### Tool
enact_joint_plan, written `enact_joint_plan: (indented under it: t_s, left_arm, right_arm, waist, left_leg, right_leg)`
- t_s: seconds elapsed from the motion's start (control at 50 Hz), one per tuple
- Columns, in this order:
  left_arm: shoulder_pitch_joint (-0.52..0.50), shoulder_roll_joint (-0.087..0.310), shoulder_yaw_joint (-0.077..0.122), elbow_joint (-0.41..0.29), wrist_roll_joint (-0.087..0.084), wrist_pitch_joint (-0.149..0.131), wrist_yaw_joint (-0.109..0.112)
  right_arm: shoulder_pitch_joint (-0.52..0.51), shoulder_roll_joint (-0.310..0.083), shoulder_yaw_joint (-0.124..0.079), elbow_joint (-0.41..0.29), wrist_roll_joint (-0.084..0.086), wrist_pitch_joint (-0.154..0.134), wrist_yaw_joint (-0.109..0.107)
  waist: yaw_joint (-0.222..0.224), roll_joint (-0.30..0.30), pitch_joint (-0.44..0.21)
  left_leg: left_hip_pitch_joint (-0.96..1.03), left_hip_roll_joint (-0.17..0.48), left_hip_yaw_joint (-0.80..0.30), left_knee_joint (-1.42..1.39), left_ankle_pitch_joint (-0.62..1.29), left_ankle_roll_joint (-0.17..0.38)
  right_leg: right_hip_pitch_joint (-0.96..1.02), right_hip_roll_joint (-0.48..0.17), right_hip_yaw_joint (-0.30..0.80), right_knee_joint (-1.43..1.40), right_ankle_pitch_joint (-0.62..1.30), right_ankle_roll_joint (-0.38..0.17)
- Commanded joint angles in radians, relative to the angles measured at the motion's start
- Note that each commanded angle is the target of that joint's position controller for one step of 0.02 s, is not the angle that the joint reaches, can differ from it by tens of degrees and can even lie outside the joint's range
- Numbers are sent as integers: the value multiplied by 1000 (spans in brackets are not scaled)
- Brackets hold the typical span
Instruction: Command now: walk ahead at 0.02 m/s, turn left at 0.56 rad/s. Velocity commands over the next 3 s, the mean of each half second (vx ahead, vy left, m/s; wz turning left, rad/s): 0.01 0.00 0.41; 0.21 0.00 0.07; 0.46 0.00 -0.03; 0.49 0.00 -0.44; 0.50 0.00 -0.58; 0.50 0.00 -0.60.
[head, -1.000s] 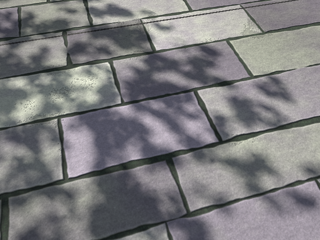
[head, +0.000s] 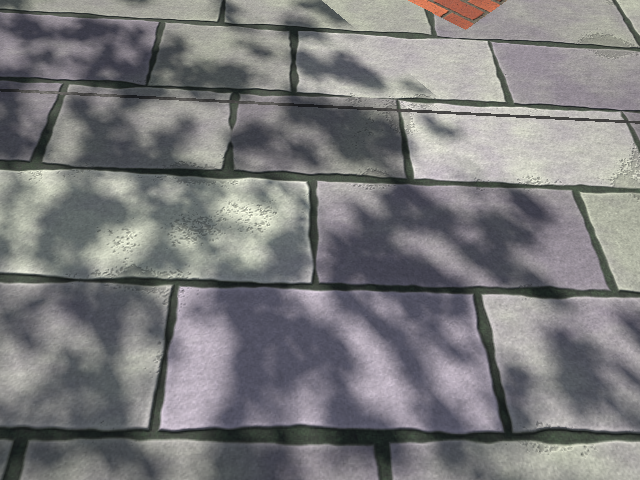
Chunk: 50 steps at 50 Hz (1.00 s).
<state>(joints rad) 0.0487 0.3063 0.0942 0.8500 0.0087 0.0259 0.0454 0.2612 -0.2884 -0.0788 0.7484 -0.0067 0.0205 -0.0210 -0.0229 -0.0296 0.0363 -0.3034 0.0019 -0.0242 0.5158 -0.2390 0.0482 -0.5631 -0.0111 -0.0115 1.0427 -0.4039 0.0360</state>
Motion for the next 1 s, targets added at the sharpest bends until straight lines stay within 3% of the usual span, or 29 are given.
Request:
enact_joint_plan:
  t_s: [0.02,0.1,0.18,0.26,0.3,0.32,0.34,0.36,0.38,0.4,0.44,0.52,0.56,0.6,0.62,0.64,0.66,0.68,0.7,0.74,0.76,0.8,0.84,0.88,0.9,0.92,0.94,0.96,1.0]
  left_arm:
    - [-18,88,28,-55,-2,-19,6]
    - [-55,59,14,-68,-11,-31,0]
    - [-57,68,9,-69,-17,-39,-16]
    - [-2,86,7,-53,-22,-50,-34]
    - [48,79,4,-39,-18,-59,-46]
    - [67,101,8,-34,-7,-62,-48]
    - [81,163,17,-42,13,-60,-44]
    - [57,204,21,-32,27,-53,-41]
    - [45,142,5,-48,27,-58,-40]
    - [34,134,2,-52,19,-62,-37]
    - [-3,118,-6,-51,-7,-63,-33]
    - [-1,94,-19,-20,-7,-42,-29]
    - [43,118,-15,-1,-6,-31,-29]
    - [48,119,-21,9,-19,-29,-32]
    - [79,96,-31,21,-18,-36,-36]
    - [90,73,-41,21,-1,-48,-45]
    - [116,40,-46,25,1,-58,-51]
    - [47,61,-45,17,-5,-62,-50]
    - [-9,79,-37,-1,-19,-67,-49]
    - [-19,78,-31,-15,-35,-80,-47]
    - [-15,81,-27,-17,-41,-90,-53]
    - [-5,68,-29,-16,-49,-112,-70]
    - [80,55,-28,30,-39,-122,-82]
    - [233,73,-12,100,-31,-114,-82]
    - [342,121,0,121,-32,-113,-74]
    - [413,247,25,124,-28,-115,-78]
    - [367,206,10,113,-13,-125,-78]
    - [302,145,-8,88,-17,-133,-72]
    - [245,116,-21,64,-14,-135,-69]
  right_arm:
    - [-64,-150,-31,-91,8,-26,-17]
    - [-25,-171,-40,-93,16,-17,-29]
    - [-44,-197,-50,-113,12,-2,-25]
    - [-81,-175,-39,-124,13,8,-15]
    - [-109,-160,-28,-126,23,15,-18]
    - [-91,-145,-22,-122,20,15,-20]
    - [-58,-99,-7,-125,1,11,-20]
    - [-33,-93,-9,-143,7,3,-17]
    - [-61,-165,-26,-133,-5,-3,-19]
    - [-73,-204,-44,-122,10,-3,-19]
    - [-62,-165,-42,-98,9,12,-25]
    - [-90,-58,0,-89,11,11,-14]
    - [-109,-62,1,-83,19,7,-12]
    - [-58,-76,-5,-48,20,7,-11]
    - [-47,-90,-5,-40,11,9,-11]
    - [-36,-136,-11,-43,3,12,-17]
    - [-30,-192,-26,-25,4,17,-14]
    - [-12,-179,-29,-28,4,14,-2]
    - [5,-173,-25,-24,-4,4,2]
    - [25,-176,-24,-5,4,-25,-4]
    - [36,-165,-22,0,8,-39,-8]
    - [27,-157,-20,-2,24,-52,-9]
    - [-38,-163,-21,-18,37,-51,-5]
    - [-53,-119,-10,-25,23,-51,-1]
    - [-81,-52,11,-46,13,-57,4]
    - [-82,-26,17,-99,23,-76,-2]
    - [-86,-91,-1,-100,53,-91,-9]
    - [-78,-119,-8,-92,64,-103,-3]
    - [-80,-109,-10,-74,38,-114,7]
  waist:
    - [37,151,-118]
    - [9,164,-118]
    - [-4,189,-109]
    - [-1,197,-139]
    - [37,181,-140]
    - [39,145,-140]
    - [13,-20,-166]
    - [-33,-221,-120]
    - [13,-183,-122]
    - [19,-131,-104]
    - [5,-103,-77]
    - [21,-141,-87]
    - [50,-155,-99]
    - [17,-136,-94]
    - [19,-105,-115]
    - [32,-19,-138]
    - [70,140,-138]
    - [9,182,-95]
    - [-18,206,-10]
    - [-15,279,93]
    - [-13,285,103]
    - [1,235,91]
    - [58,197,41]
    - [118,151,-16]
    - [157,4,-37]
    - [163,-249,-55]
    - [141,-182,7]
    - [112,-123,72]
    - [81,-71,84]
  left_leg:
    - [155,213,-275,-201,311,153]
    - [233,197,-304,-176,298,160]
    - [171,188,-361,-163,268,178]
    - [171,187,-396,-105,403,173]
    - [150,149,-389,-60,389,129]
    - [104,114,-371,-34,292,86]
    - [9,21,-272,114,84,29]
    - [-148,-117,-145,206,-289,-26]
    - [-161,-75,-148,393,-405,-71]
    - [-182,-72,-153,510,-377,-85]
    - [-207,-55,-166,557,-297,-115]
    - [-56,-9,-45,268,-221,-142]
    - [19,-10,-8,109,-162,-139]
    - [140,-22,20,-147,48,-109]
    - [237,-1,-15,-201,120,-84]
    - [333,86,-105,-157,227,-48]
    - [278,111,-138,-117,-11,23]
    - [185,142,-223,-198,-337,83]
    - [141,191,-325,-286,-500,116]
    - [101,260,-436,-353,-505,155]
    - [134,284,-453,-351,-444,163]
    - [165,273,-404,-341,-351,147]
    - [65,200,-278,-302,-237,111]
    - [-75,131,-184,-176,-175,72]
    - [-192,51,-86,68,-146,15]
    - [-395,-52,8,371,-284,-42]
    - [-507,-5,-71,562,-354,-36]
    - [-570,48,-94,621,-256,-15]
    - [-569,103,-64,595,-97,-3]
  right_leg:
    - [-83,0,71,76,78,8]
    - [-76,13,89,-136,100,34]
    - [47,34,90,-287,72,45]
    - [170,31,71,-410,64,27]
    - [288,29,49,-623,222,-3]
    - [377,-17,80,-697,351,-29]
    - [482,-186,242,-718,517,-88]
    - [483,-323,411,-712,688,-250]
    - [440,-384,467,-730,652,-341]
    - [436,-344,420,-730,612,-332]
    - [441,-271,322,-713,550,-269]
    - [432,-174,179,-690,598,-229]
    - [448,-183,191,-671,633,-236]
    - [424,-168,183,-647,594,-206]
    - [377,-153,180,-660,446,-160]
    - [292,-113,141,-626,278,-103]
    - [262,6,16,-580,50,-58]
    - [255,46,-48,-474,-33,-25]
    - [179,55,-61,-393,-42,-24]
    - [95,19,-17,-298,-71,-61]
    - [48,-12,15,-265,-99,-86]
    - [65,-30,16,-343,-104,-124]
    - [311,10,-44,-525,101,-128]
    - [572,31,-43,-567,188,-106]
    - [685,-111,163,-671,73,-148]
    - [763,-335,590,-840,-125,-298]
    - [705,-407,728,-893,-273,-367]
    - [682,-372,648,-896,-292,-337]
    - [648,-296,466,-898,-95,-272]
